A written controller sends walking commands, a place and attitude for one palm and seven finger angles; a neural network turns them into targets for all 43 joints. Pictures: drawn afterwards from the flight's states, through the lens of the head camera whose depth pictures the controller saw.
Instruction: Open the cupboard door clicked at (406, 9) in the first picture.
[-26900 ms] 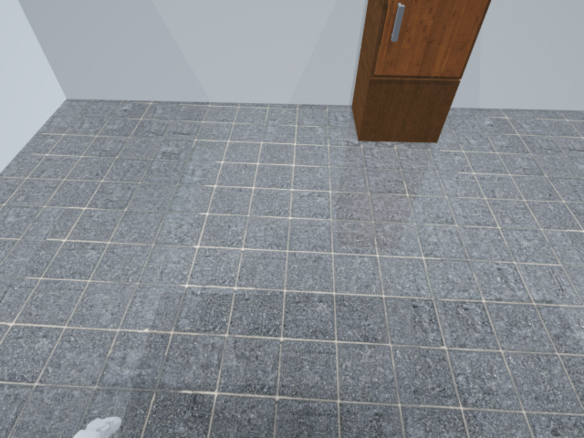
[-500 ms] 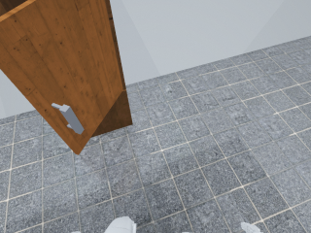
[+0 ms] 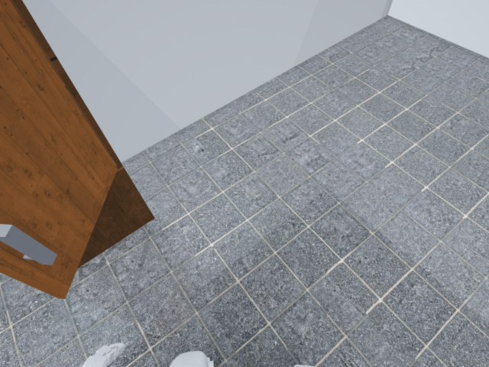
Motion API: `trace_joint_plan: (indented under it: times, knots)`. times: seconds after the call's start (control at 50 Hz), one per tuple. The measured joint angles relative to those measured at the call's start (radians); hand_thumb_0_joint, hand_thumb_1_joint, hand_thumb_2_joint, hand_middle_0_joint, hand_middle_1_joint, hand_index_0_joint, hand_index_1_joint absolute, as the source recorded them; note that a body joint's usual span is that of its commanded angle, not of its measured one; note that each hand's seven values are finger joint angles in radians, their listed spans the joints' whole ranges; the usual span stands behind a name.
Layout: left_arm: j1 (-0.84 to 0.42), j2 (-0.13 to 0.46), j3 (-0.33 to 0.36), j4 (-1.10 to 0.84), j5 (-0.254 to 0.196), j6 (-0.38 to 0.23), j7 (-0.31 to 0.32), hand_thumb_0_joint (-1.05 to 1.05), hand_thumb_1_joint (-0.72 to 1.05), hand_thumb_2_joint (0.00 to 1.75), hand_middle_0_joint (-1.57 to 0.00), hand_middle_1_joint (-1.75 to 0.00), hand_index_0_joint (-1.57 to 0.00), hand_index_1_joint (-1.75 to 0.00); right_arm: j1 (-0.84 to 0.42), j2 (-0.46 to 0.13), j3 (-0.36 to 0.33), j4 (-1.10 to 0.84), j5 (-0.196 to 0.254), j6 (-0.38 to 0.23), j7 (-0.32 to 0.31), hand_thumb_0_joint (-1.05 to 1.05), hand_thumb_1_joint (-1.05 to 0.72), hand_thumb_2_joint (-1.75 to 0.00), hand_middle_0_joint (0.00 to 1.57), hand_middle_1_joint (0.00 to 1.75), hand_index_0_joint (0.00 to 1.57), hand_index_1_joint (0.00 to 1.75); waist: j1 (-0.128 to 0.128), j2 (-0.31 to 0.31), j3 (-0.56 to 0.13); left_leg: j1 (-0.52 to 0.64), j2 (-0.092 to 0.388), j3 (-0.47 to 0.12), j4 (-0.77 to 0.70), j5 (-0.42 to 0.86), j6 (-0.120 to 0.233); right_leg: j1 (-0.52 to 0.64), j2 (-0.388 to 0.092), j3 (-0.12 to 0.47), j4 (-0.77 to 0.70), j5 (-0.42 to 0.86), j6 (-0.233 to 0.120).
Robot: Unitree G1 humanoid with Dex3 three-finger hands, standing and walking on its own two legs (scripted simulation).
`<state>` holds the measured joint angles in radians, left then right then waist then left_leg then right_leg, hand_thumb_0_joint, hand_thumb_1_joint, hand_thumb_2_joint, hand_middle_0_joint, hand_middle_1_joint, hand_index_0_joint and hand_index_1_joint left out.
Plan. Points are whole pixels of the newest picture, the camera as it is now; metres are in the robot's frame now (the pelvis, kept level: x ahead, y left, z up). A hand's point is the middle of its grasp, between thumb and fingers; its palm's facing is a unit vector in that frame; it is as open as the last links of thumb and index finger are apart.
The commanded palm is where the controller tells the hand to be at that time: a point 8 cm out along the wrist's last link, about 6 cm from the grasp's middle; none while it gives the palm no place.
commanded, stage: walk to a spot facing it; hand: left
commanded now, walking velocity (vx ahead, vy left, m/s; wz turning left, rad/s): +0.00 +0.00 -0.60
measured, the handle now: (18, 245) +0.32 +0.48 -0.08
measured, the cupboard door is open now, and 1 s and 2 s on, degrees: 47 47 47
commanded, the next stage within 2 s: turn to face it in 1.62 s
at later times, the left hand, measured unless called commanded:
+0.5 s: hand (167, 319) +0.21 +0.17 -0.14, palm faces -0.28 -0.94 -0.19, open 7.4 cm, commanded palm none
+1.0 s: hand (235, 255) +0.35 +0.05 -0.18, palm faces -0.52 -0.84 -0.16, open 7.4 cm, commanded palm none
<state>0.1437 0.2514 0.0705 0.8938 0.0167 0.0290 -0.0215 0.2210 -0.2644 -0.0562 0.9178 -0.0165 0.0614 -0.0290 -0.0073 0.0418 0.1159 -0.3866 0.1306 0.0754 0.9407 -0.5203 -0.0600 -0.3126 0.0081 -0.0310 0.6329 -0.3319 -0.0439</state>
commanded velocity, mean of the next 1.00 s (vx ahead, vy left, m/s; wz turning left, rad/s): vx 0.25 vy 0.00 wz -0.54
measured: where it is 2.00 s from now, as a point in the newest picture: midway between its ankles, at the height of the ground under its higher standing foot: (367, 270)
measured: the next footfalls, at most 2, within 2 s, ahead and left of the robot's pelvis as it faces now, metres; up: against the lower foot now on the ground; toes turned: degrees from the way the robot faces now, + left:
left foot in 0.30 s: +0.10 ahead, +0.14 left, +0.00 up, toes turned -10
right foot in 0.62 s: +0.09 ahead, -0.17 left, +0.00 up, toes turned -29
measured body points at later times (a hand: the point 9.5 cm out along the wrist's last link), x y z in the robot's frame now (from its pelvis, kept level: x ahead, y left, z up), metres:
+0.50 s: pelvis +0.05 +0.00 +0.02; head +0.10 +0.00 +0.47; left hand +0.22 +0.22 -0.13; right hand +0.02 -0.25 -0.12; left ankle +0.06 +0.14 -0.73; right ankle +0.01 -0.13 -0.66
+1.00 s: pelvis +0.23 -0.10 +0.00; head +0.27 -0.10 +0.45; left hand +0.38 +0.10 -0.16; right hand +0.18 -0.37 -0.12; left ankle +0.33 -0.03 -0.73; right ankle +0.07 -0.14 -0.69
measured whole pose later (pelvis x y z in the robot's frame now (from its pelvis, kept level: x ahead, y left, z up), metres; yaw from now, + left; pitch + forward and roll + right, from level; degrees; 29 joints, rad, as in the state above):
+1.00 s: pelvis +0.23 -0.10 +0.00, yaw -35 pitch +1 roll -1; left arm 0.28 0.22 0.07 1.01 0.01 0.00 -0.03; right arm 0.16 -0.20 -0.03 0.87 -0.04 -0.07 0.00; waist 0.01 -0.05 0.05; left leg -0.39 0.08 0.12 0.64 -0.26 0.00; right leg -0.27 0.03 0.06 0.90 -0.51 -0.02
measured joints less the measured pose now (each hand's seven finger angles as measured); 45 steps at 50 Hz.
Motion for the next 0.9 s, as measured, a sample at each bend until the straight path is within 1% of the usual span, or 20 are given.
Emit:
trace_joint_plan:
  times: [0.04,0.1,0.22,0.28,0.3,0.32,0.36,0.4,0.44,0.48,0.52,0.6,0.62,0.64,0.68,0.7,0.74,0.78,0.82,0.9]
  knots:
    - [0.009,-0.012,-0.001,-0.001,0.000,0.004,0.013,0.00,0.90,0.90,-0.20,-0.30,-0.20,-0.30,-0.015,-0.006,-0.005,0.008,0.002,0.009,0.000,0.00,-0.91,-0.90,0.20,0.30,0.20,0.30,0.001,-0.005,0.001,-0.054,-0.023,-0.024,0.117,0.025,-0.004,0.017,0.007,0.026,-0.035,0.009,0.004]
    - [0.025,-0.019,-0.003,0.002,0.000,0.005,0.022,0.00,0.90,0.90,-0.20,-0.30,-0.20,-0.30,-0.037,0.001,-0.007,0.000,0.003,0.009,0.004,0.01,-0.91,-0.90,0.20,0.30,0.20,0.30,0.004,-0.030,-0.003,-0.086,-0.047,-0.033,0.118,0.069,-0.014,0.037,0.015,0.071,-0.090,0.046,0.004]
    - [0.047,-0.025,-0.007,0.011,0.005,0.011,0.019,0.00,0.90,0.90,-0.20,-0.30,-0.21,-0.30,-0.073,0.028,-0.004,-0.028,0.009,-0.007,0.006,0.00,-0.91,-0.90,0.19,0.30,0.20,0.30,0.015,-0.063,-0.020,-0.036,-0.085,-0.046,-0.110,0.109,-0.012,0.044,0.040,0.147,-0.117,0.062,0.010]
    - [0.052,-0.023,-0.002,0.015,0.002,0.020,0.018,0.00,0.90,0.90,-0.21,-0.30,-0.21,-0.30,-0.072,0.040,0.005,-0.040,0.011,-0.026,0.004,0.00,-0.91,-0.90,0.20,0.30,0.20,0.30,0.016,-0.071,-0.036,0.044,-0.100,-0.045,-0.306,0.192,-0.001,0.026,0.061,0.175,-0.080,0.040,0.023]
    - [0.060,-0.026,-0.001,0.011,-0.003,0.024,0.017,0.00,0.90,0.90,-0.21,-0.30,-0.21,-0.30,-0.060,0.035,0.010,-0.049,0.006,-0.037,0.003,0.00,-0.91,-0.90,0.20,0.30,0.20,0.30,0.014,-0.054,-0.054,0.074,-0.086,-0.059,-0.389,0.196,0.019,0.004,0.080,0.171,-0.047,0.016,0.026]
    - [0.055,-0.020,0.001,0.014,-0.005,0.028,0.014,0.00,0.90,0.90,-0.21,-0.30,-0.21,-0.30,-0.056,0.042,0.011,-0.048,-0.001,-0.047,0.001,0.00,-0.91,-0.90,0.20,0.30,0.20,0.30,0.009,-0.060,-0.058,0.066,-0.085,-0.057,-0.382,0.201,0.036,-0.027,0.078,0.159,0.026,-0.064,0.032]
    - [0.044,-0.005,0.011,0.018,-0.001,0.036,0.001,0.00,0.90,0.90,-0.20,-0.30,-0.21,-0.30,-0.038,0.059,0.025,-0.046,-0.015,-0.053,0.001,0.00,-0.91,-0.90,0.20,0.30,0.20,0.30,0.011,-0.077,-0.054,0.075,-0.074,-0.034,-0.366,0.208,0.046,-0.096,0.063,0.114,0.220,-0.162,0.046]
    - [0.035,0.005,0.022,0.018,0.008,0.033,-0.016,0.01,0.90,0.90,-0.20,-0.30,-0.20,-0.30,-0.005,0.070,0.034,-0.044,-0.024,-0.061,0.003,0.00,-0.91,-0.90,0.20,0.30,0.20,0.30,0.011,-0.079,-0.057,0.109,-0.054,-0.018,-0.404,0.223,0.041,-0.151,0.039,0.062,0.363,-0.148,0.058]
    - [0.026,0.009,0.027,0.012,0.010,0.029,-0.031,0.01,0.90,0.90,-0.20,-0.30,-0.20,-0.30,0.028,0.072,0.038,-0.035,-0.028,-0.066,0.004,0.00,-0.91,-0.90,0.20,0.30,0.20,0.30,0.013,-0.070,-0.058,0.146,-0.034,-0.001,-0.454,0.237,0.030,-0.183,0.007,0.022,0.412,-0.109,0.067]
    - [0.018,0.008,0.026,0.005,0.009,0.025,-0.042,0.01,0.90,0.90,-0.20,-0.30,-0.20,-0.30,0.055,0.067,0.037,-0.023,-0.030,-0.070,0.006,0.00,-0.90,-0.90,0.20,0.30,0.20,0.30,0.012,-0.056,-0.059,0.178,-0.014,0.021,-0.491,0.241,0.021,-0.190,-0.023,-0.005,0.371,-0.082,0.071]
    - [0.009,0.006,0.023,0.000,0.008,0.021,-0.049,0.01,0.91,0.90,-0.20,-0.30,-0.20,-0.30,0.077,0.058,0.033,-0.012,-0.031,-0.072,0.010,0.00,-0.90,-0.90,0.20,0.30,0.21,0.30,0.006,-0.042,-0.057,0.205,0.004,0.048,-0.506,0.231,0.010,-0.175,-0.044,-0.024,0.273,-0.072,0.070]
    - [-0.009,0.007,0.015,-0.002,0.008,0.008,-0.057,0.01,0.91,0.90,-0.20,-0.30,-0.20,-0.30,0.118,0.032,0.021,0.007,-0.030,-0.071,0.019,0.00,-0.90,-0.90,0.20,0.30,0.21,0.30,-0.017,-0.019,-0.052,0.236,0.044,0.102,-0.451,0.160,-0.023,-0.092,-0.047,-0.068,0.045,-0.046,0.053]
    - [-0.010,0.012,0.012,-0.007,0.008,-0.002,-0.057,0.01,0.90,0.90,-0.20,-0.30,-0.20,-0.30,0.134,0.025,0.018,0.009,-0.027,-0.069,0.022,0.00,-0.90,-0.90,0.20,0.30,0.21,0.30,-0.021,-0.020,-0.056,0.226,0.053,0.109,-0.395,0.121,-0.025,-0.053,-0.042,-0.070,-0.025,-0.040,0.035]
    - [-0.012,0.015,0.012,-0.011,0.010,-0.018,-0.053,0.01,0.90,0.90,-0.20,-0.30,-0.20,-0.30,0.138,0.019,0.015,0.018,-0.019,-0.062,0.025,0.00,-0.90,-0.90,0.20,0.30,0.21,0.30,-0.016,-0.026,-0.056,0.192,0.055,0.107,-0.282,0.062,-0.017,-0.054,-0.040,-0.059,-0.034,0.035,0.020]
    - [-0.016,0.000,0.009,-0.007,0.001,-0.041,-0.033,0.00,0.90,0.90,-0.20,-0.30,-0.20,-0.30,0.112,0.001,0.008,0.045,-0.011,-0.036,0.027,0.00,-0.90,-0.90,0.20,0.30,0.20,0.30,-0.015,-0.008,-0.036,0.090,0.033,0.025,-0.010,-0.012,-0.001,-0.053,-0.021,-0.052,0.020,0.027,0.010]
    - [-0.009,-0.009,0.005,-0.006,-0.002,-0.045,-0.025,0.00,0.90,0.90,-0.20,-0.30,-0.20,-0.30,0.097,-0.005,0.004,0.052,-0.009,-0.029,0.028,0.01,-0.91,-0.90,0.20,0.30,0.20,0.30,-0.015,-0.003,-0.031,0.040,0.020,0.000,0.084,-0.003,0.002,-0.035,-0.013,-0.049,0.011,0.011,0.008]
    - [0.018,-0.020,0.001,0.002,-0.001,-0.047,-0.010,0.00,0.90,0.90,-0.20,-0.30,-0.20,-0.30,0.064,-0.006,-0.001,0.051,-0.010,-0.028,0.031,0.01,-0.91,-0.90,0.20,0.30,0.20,0.30,-0.011,-0.010,-0.032,-0.040,0.001,-0.012,0.157,0.043,0.002,0.009,-0.001,-0.028,-0.040,0.005,0.009]
    - [0.048,-0.027,-0.002,0.019,0.002,-0.051,-0.003,0.00,0.90,0.90,-0.20,-0.30,-0.20,-0.30,0.029,0.002,-0.002,0.034,-0.012,-0.036,0.035,0.01,-0.91,-0.90,0.20,0.30,0.20,0.30,-0.007,-0.028,-0.038,-0.093,-0.010,-0.010,0.119,0.095,-0.003,0.053,0.006,0.000,-0.102,0.021,0.013]
    - [0.076,-0.030,-0.004,0.040,0.005,-0.053,-0.003,0.00,0.90,0.90,-0.20,-0.30,-0.20,-0.30,-0.005,0.015,-0.001,0.009,-0.012,-0.049,0.039,0.01,-0.91,-0.90,0.19,0.30,0.20,0.30,-0.002,-0.049,-0.042,-0.117,-0.020,-0.007,0.017,0.141,-0.007,0.092,0.008,0.030,-0.149,0.026,0.013]
    - [0.119,-0.034,-0.005,0.079,0.005,-0.050,-0.011,0.00,0.90,0.90,-0.20,-0.30,-0.21,-0.30,-0.054,0.042,0.007,-0.030,-0.010,-0.082,0.045,0.01,-0.91,-0.90,0.19,0.30,0.20,0.30,0.013,-0.077,-0.047,-0.084,-0.047,-0.003,-0.237,0.237,-0.004,0.158,0.010,0.079,-0.170,-0.014,0.027]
